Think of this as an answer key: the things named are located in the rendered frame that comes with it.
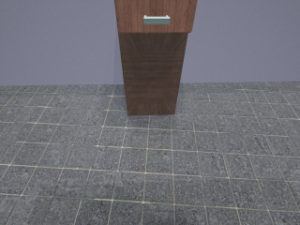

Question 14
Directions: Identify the drawer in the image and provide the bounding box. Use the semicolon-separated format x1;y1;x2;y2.
114;0;198;34

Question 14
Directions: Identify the handle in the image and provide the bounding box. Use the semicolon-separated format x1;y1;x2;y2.
143;15;171;24

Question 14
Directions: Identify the cabinet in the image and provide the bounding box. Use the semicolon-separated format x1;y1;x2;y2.
114;0;188;116

